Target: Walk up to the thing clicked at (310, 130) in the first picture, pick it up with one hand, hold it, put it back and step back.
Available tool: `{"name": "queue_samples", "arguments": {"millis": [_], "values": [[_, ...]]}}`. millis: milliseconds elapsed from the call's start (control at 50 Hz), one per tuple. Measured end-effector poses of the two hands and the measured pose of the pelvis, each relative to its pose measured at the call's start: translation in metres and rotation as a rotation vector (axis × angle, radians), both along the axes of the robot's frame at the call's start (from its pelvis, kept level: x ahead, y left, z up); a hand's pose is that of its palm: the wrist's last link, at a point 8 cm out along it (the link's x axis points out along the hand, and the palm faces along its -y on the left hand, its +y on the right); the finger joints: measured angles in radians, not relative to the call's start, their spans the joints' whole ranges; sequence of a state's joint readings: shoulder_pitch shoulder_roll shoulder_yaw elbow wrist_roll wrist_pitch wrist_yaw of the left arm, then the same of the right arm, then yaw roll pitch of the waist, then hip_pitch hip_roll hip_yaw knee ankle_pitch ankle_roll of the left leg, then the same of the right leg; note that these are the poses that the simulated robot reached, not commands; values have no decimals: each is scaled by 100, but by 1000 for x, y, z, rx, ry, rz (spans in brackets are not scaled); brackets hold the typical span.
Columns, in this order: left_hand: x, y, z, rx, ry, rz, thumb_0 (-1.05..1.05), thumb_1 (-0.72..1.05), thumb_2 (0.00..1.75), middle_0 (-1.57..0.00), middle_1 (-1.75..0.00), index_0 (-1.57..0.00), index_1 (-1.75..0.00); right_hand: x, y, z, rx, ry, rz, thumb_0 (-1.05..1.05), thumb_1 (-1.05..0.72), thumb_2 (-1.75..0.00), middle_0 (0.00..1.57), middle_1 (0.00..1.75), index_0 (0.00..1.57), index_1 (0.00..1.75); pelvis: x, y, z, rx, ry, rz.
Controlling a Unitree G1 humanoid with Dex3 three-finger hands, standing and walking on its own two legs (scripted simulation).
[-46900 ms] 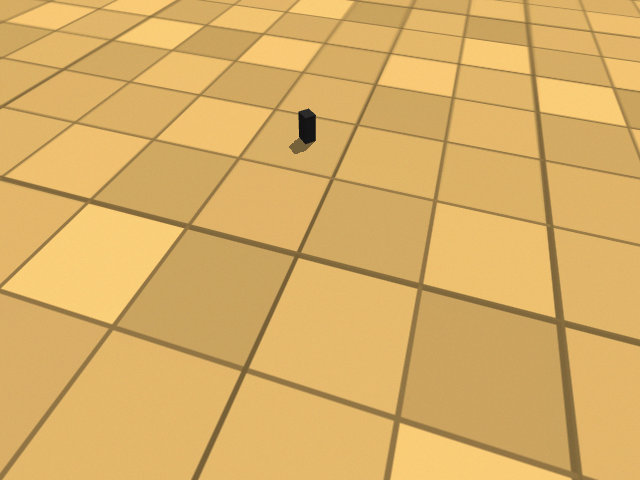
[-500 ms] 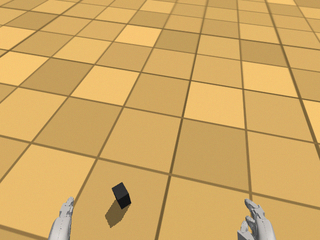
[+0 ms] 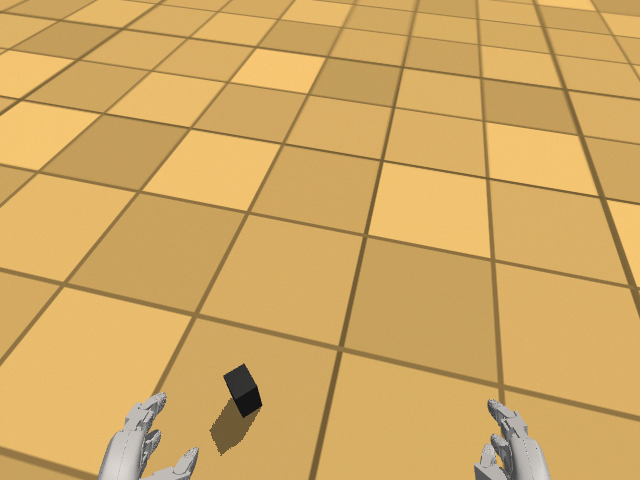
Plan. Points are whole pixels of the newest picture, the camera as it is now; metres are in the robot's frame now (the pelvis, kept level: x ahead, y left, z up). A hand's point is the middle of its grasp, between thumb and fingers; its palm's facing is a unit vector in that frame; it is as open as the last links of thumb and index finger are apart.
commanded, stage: stand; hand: left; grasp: from the side
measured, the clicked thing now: (243, 391) +0.46 +0.21 -0.64
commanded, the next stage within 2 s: none
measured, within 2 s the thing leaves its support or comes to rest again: neither
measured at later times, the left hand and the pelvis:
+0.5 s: hand out of the picture +0.06 +0.25 -0.11, palm faces -0.01 -0.94 -0.34, open 7.4 cm; pelvis -0.01 +0.01 +0.05, yaw +0 degrees
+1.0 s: hand out of the picture +0.04 +0.25 -0.10, palm faces -0.01 -0.94 -0.35, open 7.4 cm; pelvis -0.02 +0.01 +0.06, yaw +0 degrees
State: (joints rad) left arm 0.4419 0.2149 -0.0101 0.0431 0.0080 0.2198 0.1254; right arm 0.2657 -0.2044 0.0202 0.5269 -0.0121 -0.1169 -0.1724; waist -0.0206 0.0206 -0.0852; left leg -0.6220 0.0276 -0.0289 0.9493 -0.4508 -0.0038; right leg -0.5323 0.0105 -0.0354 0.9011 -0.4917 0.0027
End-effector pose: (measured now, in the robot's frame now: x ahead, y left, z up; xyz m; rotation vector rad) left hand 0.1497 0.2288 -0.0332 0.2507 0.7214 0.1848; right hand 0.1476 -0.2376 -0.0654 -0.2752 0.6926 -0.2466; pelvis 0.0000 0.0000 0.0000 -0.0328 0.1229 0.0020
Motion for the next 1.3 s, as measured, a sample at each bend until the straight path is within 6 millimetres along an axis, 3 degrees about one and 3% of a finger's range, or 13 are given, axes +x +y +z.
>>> {"name": "queue_samples", "arguments": {"millis": [80,200,400,560,780,1020,1300], "values": [[-3,15,-22,38,69,-73,1,66,85,-20,-29,-20,-29,-9,-9,-14,-21,188,104,1,-90,-90,21,30,20,30,-5,-1,8,22,-58,1],[-34,44,-35,51,205,-44,1,83,89,-20,-30,-20,-30,-37,-29,-13,6,307,55,1,-90,-90,21,30,20,30,-8,2,20,33,-103,-1],[-84,69,-40,51,393,38,1,89,90,-20,-30,-20,-30,-82,-35,-10,17,462,-13,1,-90,-90,20,30,20,30,-7,11,39,30,-144,-2],[-107,69,-37,36,487,73,1,90,90,-20,-30,-20,-30,-93,-25,-11,55,520,-23,1,-90,-90,21,30,20,30,-7,12,50,35,-168,-1],[-112,69,-33,37,506,86,1,90,90,-20,-30,-20,-30,-93,-29,-8,62,520,-34,1,-90,-90,21,30,20,30,-12,10,55,35,-191,2],[-115,68,-33,37,527,85,1,90,90,-20,-30,-20,-30,-106,-41,-4,49,554,-59,1,-90,-90,20,30,20,30,-16,7,58,32,-192,-1],[-109,67,-34,32,545,74,1,90,90,-20,-30,-20,-30,-114,-45,-3,47,588,-73,1,-90,-90,20,30,20,30,-13,6,59,31,-180,-5]]}}
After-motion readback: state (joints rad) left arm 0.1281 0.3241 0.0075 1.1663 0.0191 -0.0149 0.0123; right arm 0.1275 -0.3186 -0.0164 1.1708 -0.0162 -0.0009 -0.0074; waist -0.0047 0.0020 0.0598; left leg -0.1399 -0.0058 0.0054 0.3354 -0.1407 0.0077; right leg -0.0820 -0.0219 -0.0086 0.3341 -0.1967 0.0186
